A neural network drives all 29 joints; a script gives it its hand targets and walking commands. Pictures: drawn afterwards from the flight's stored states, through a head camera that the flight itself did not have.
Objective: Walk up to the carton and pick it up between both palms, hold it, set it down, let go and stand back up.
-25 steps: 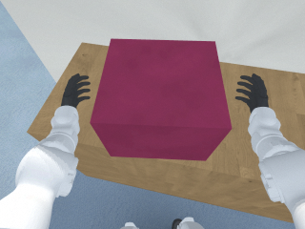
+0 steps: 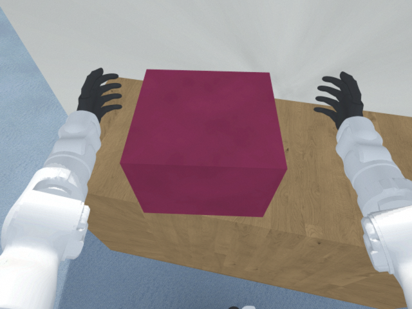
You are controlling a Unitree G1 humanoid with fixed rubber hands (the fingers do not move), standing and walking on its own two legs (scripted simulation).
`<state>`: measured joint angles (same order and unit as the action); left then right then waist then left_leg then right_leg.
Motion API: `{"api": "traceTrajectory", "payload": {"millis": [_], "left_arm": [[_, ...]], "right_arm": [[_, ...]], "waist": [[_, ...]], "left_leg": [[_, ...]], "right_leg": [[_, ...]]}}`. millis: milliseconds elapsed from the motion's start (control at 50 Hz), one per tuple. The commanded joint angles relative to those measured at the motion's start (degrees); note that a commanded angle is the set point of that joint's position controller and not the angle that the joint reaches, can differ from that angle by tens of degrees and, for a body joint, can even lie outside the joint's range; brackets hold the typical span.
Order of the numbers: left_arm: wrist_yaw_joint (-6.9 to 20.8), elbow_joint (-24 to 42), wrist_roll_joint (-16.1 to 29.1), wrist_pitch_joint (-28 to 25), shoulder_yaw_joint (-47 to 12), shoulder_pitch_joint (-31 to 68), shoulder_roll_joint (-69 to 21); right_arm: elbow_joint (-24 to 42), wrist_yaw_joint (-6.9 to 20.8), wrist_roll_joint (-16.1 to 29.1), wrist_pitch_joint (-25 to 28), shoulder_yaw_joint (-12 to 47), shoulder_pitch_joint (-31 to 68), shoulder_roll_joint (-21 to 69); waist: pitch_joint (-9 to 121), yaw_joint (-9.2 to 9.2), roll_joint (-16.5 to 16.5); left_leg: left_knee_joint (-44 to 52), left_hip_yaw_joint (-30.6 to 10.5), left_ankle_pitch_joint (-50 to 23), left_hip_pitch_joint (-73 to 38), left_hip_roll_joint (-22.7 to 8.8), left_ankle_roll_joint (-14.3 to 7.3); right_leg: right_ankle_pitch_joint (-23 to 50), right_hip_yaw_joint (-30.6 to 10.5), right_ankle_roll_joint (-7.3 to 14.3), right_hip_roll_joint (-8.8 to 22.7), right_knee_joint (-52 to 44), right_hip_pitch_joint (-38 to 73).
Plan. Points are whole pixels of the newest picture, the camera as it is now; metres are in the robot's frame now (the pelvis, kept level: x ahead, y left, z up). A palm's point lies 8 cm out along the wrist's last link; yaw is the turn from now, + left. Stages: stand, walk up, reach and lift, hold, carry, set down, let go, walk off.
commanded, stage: set down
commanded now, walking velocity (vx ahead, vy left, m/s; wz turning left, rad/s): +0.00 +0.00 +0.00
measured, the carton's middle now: (205, 144) +0.49 +0.01 +0.00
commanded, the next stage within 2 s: none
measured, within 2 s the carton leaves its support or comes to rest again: neither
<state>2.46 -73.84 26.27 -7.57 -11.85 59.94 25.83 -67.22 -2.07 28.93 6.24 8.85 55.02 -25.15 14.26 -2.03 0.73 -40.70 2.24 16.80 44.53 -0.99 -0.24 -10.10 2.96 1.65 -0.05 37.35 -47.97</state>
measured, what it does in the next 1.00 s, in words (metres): stands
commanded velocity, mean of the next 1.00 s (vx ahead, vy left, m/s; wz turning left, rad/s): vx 0.00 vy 0.00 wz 0.00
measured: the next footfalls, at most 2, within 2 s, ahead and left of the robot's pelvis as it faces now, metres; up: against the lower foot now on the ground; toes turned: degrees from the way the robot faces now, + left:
none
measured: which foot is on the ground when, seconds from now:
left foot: down 0.00-1.00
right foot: down 0.00-1.00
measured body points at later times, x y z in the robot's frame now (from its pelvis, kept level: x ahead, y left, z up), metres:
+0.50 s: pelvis +0.02 +0.00 +0.02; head +0.07 +0.01 +0.47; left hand +0.47 +0.24 +0.12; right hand +0.45 -0.24 +0.11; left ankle +0.01 +0.12 -0.71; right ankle +0.07 -0.10 -0.71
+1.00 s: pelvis +0.03 +0.01 +0.03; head +0.03 +0.02 +0.48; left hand +0.39 +0.26 +0.07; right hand +0.37 -0.22 +0.06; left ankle +0.01 +0.12 -0.71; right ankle +0.07 -0.10 -0.71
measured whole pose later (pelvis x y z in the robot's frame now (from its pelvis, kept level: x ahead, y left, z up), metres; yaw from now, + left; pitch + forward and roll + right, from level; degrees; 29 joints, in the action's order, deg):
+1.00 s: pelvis +0.03 +0.01 +0.03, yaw +1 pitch +4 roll -1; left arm 4.0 -52.9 17.6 -9.6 -2.5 26.4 21.4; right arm -50.0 -2.8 22.6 11.0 3.6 22.2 -17.3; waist 4.4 -1.1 0.2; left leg -29.6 1.1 16.2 17.3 -0.6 -0.6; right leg -9.7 3.9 1.0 -0.2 25.5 -19.9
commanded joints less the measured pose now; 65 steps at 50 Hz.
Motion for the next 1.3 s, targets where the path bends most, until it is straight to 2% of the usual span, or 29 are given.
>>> {"api": "traceTrajectory", "payload": {"millis": [0,120,240,320,420,500,620,920,940,960,980,1000,1020,1040,1080,1120,1140,1160,1200,1240,1280], "left_arm": [[0.2,3.4,-0.2,-0.7,0.1,23.6,10.4],[0.6,1.7,0.9,-1.1,-2.8,26.1,9.4],[0.9,3.5,1.3,-1.6,-2.9,27.8,9.4],[1.1,6.7,-1.4,-1.7,0.3,23.6,9.6],[1.7,14.5,-7.2,-0.6,7.7,13.1,10.7],[1.8,20.8,-8.8,0.2,10.9,6.3,10.3],[1.9,28.1,-8.9,-0.6,12.8,-2.3,8.5],[1.7,31.4,-10.4,-4.3,13.2,-16.9,4.2],[1.6,31.5,-10.5,-4.7,13.1,-17.6,3.9],[0.1,22.7,-2.8,-3.3,7.3,22.6,11.2],[-2.2,17.2,0.8,-4.3,2.2,12.2,6.6],[-3.4,19.9,1.4,-5.1,0.1,13.0,3.7],[-3.9,21.2,2.8,-5.6,-1.5,10.7,3.3],[-4.0,21.4,3.1,-5.9,-1.1,8.9,3.4],[-2.8,16.6,-2.0,-5.7,3.5,1.4,3.8],[-0.1,14.2,-8.9,-5.3,10.8,-7.1,4.8],[1.2,14.8,-11.5,-5.3,13.7,-9.5,5.1],[2.0,15.4,-13.2,-5.5,15.5,-11.4,5.2],[2.6,17.4,-14.6,-6.3,17.1,-14.8,5.3],[2.4,21.1,-14.5,-6.9,17.5,-17.0,5.0],[2.0,24.8,-12.6,-7.7,16.7,-17.4,4.8]], "right_arm": [[4.8,0.7,0.8,-0.4,-1.1,20.8,-8.6],[3.0,1.9,-0.2,-1.2,-2.3,21.3,-8.4],[5.2,1.6,-2.2,-0.2,-5.1,22.2,-9.4],[7.2,0.7,-2.2,1.3,-5.4,18.2,-9.8],[12.5,-0.7,-0.9,3.4,-3.8,9.4,-9.3],[18.5,-1.4,-1.1,3.6,-3.9,3.8,-7.7],[26.1,-1.6,-2.5,4.1,-5.1,-4.6,-5.2],[25.6,-1.1,-5.6,8.3,-7.5,-18.6,-1.8],[25.5,-1.0,-5.8,8.6,-7.6,-19.4,-1.6],[29.0,0.9,-10.1,3.5,-13.7,15.0,-10.2],[26.1,2.4,-10.2,1.3,-14.2,7.7,-8.1],[27.6,3.1,-10.0,0.9,-13.3,7.3,-8.7],[26.5,3.8,-9.5,0.7,-13.5,5.4,-7.4],[23.6,4.3,-8.8,0.8,-12.9,4.0,-6.2],[13.0,4.2,-5.9,1.8,-8.2,-2.8,-4.9],[4.6,2.5,-2.4,5.3,-4.5,-9.5,-4.9],[3.1,1.4,-1.4,7.6,-3.5,-11.5,-4.4],[3.5,0.4,-1.3,9.8,-3.0,-12.5,-3.5],[7.6,-0.6,-1.7,12.8,-2.1,-14.1,-1.8],[13.6,-0.6,-2.5,14.0,-2.6,-15.7,-1.3],[20.4,-0.4,-4.0,14.3,-4.7,-16.1,-1.4]], "waist": [[26.7,1.27,-0.3],[22.1,-0.80,-2.3],[26.0,-2.64,-4.0],[30.6,-2.14,-4.5],[32.5,-0.03,-3.6],[28.0,0.83,-1.9],[22.0,0.84,-1.2],[8.4,0.40,-3.2],[7.9,0.44,-3.2],[6.8,-0.66,-7.1],[1.4,-1.70,-4.7],[6.3,0.51,-5.0],[10.0,-0.52,-4.2],[13.8,-0.85,-3.9],[18.7,-0.72,-5.4],[22.9,0.54,-3.2],[23.6,0.88,-2.0],[22.6,1.15,-0.8],[17.4,2.07,0.7],[13.3,2.97,1.0],[11.3,3.13,1.2]], "left_leg": [[9.9,-1.0,-6.5,-8.2,2.2,0.3],[11.8,-2.0,-5.5,-12.1,1.8,0.8],[10.9,-2.3,-9.3,-15.3,1.9,2.1],[9.9,-2.1,-17.0,-19.1,2.2,3.1],[9.9,-1.4,-26.7,-23.1,2.9,3.4],[11.8,-1.3,-26.0,-24.4,3.0,2.6],[13.1,-1.5,-25.2,-27.8,2.7,2.2],[14.6,-2.5,-21.6,-33.1,1.8,3.1],[14.8,-2.6,-21.0,-33.1,1.8,3.1],[16.8,-2.7,5.6,-17.7,1.4,1.8],[18.4,-7.6,18.1,-10.7,-1.5,-1.4],[19.6,-9.6,20.3,-11.1,-4.1,-2.5],[18.3,-9.6,16.4,-13.6,-4.0,-1.2],[16.0,-8.4,8.6,-16.8,-2.7,0.6],[10.2,-6.1,-11.8,-23.9,-1.0,2.8],[4.7,-4.7,-29.4,-27.9,0.4,3.5],[3.9,-3.9,-33.6,-27.9,1.2,3.1],[4.6,-3.1,-33.9,-27.1,1.9,2.5],[7.8,-2.2,-29.4,-25.6,2.9,2.0],[10.9,-1.5,-24.4,-24.9,3.2,1.8],[12.7,-0.9,-19.4,-24.1,3.3,1.7]], "right_leg": [[5.3,-2.7,-2.8,-0.6,-5.3,33.7],[2.7,-1.4,-2.0,-0.2,-7.3,30.9],[7.4,-0.5,-1.8,-0.2,-7.1,31.6],[15.3,-0.2,-2.0,-0.8,-6.8,36.0],[25.2,-0.8,-2.6,-1.8,-7.5,44.9],[23.7,-1.4,-2.6,-1.9,-9.2,46.9],[20.8,-2.0,-2.2,-1.7,-11.4,46.0],[11.0,-2.0,-0.7,-1.2,-14.6,41.3],[10.1,-2.0,-0.6,-1.2,-14.7,41.2],[-6.9,0.7,-0.3,-1.4,-10.5,26.3],[-7.9,1.9,-1.8,-2.2,-5.9,31.5],[-6.3,2.5,-3.0,-2.6,-3.0,33.6],[-3.6,1.7,-3.2,-1.3,-2.0,32.2],[-1.4,1.0,-2.8,0.1,-2.3,29.4],[6.9,0.6,-1.6,0.3,-2.9,29.3],[18.2,-1.0,-1.4,-1.1,-4.8,33.0],[23.0,-1.9,-1.7,-1.4,-5.9,36.3],[26.5,-2.2,-2.3,-1.4,-6.4,40.2],[27.4,-2.5,-3.3,-1.1,-7.3,46.0],[22.8,-2.6,-3.6,-1.1,-8.8,47.5],[16.2,-2.6,-3.4,-1.1,-10.1,46.3]]}}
